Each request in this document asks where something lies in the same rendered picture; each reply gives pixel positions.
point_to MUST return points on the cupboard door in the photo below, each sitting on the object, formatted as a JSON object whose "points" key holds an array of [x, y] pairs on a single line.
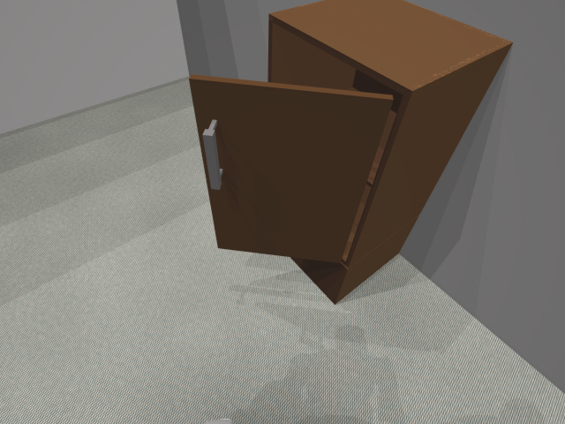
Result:
{"points": [[295, 163]]}

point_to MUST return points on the handle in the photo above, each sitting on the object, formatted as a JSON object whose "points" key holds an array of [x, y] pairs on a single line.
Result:
{"points": [[214, 171]]}

